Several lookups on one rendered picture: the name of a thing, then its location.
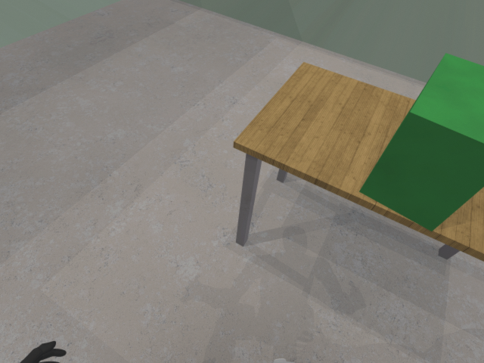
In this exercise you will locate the robot left hand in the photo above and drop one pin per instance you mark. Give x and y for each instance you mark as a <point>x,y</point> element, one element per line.
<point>45,350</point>

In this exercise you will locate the carton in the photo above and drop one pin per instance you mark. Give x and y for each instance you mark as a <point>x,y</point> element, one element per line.
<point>434,163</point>

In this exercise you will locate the table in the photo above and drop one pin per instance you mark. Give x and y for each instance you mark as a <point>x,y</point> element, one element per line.
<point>331,130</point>

